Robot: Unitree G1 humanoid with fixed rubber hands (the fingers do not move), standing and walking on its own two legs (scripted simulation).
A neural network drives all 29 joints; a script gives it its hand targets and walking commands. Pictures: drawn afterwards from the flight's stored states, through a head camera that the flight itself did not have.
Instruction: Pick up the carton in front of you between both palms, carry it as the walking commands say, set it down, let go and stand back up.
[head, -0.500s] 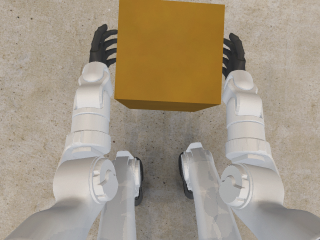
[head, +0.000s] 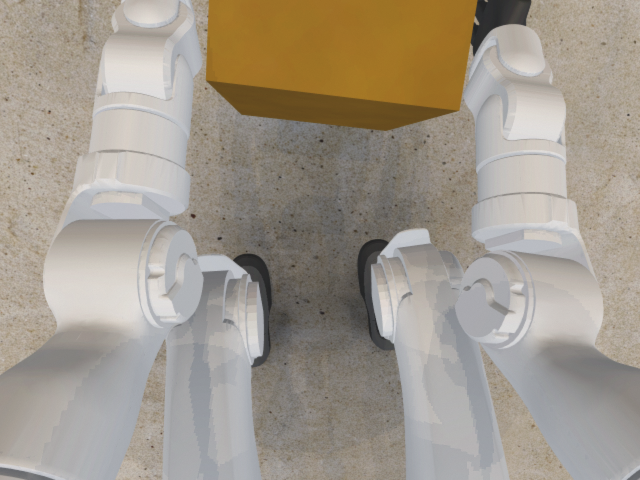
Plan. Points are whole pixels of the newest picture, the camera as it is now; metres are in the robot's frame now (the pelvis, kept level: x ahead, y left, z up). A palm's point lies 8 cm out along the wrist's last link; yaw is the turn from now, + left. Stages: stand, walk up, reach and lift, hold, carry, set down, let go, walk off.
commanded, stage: set down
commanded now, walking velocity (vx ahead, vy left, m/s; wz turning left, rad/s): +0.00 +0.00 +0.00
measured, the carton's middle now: (332, 16) +0.55 -0.05 -0.22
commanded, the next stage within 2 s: none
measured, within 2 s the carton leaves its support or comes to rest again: rests again in 0.52 s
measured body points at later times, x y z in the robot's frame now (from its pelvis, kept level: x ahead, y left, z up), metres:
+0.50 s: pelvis +0.01 +0.00 -0.05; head +0.38 +0.00 +0.19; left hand +0.59 +0.10 -0.23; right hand +0.54 -0.20 -0.23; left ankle +0.11 +0.11 -0.39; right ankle +0.11 -0.13 -0.39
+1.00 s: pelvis +0.00 +0.00 -0.06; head +0.37 +0.00 +0.18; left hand +0.59 +0.10 -0.24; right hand +0.53 -0.21 -0.24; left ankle +0.11 +0.11 -0.39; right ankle +0.11 -0.13 -0.39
